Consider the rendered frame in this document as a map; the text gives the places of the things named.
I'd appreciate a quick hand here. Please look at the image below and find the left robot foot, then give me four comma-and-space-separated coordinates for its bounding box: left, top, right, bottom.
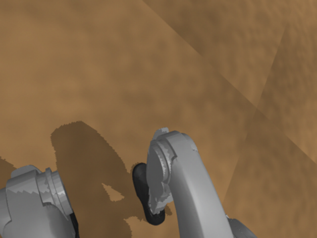
70, 211, 80, 238

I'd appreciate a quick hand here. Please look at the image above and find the right robot foot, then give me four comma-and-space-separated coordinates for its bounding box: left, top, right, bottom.
132, 163, 165, 226

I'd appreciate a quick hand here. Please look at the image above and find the right robot hand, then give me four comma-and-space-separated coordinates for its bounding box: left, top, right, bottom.
226, 214, 257, 238

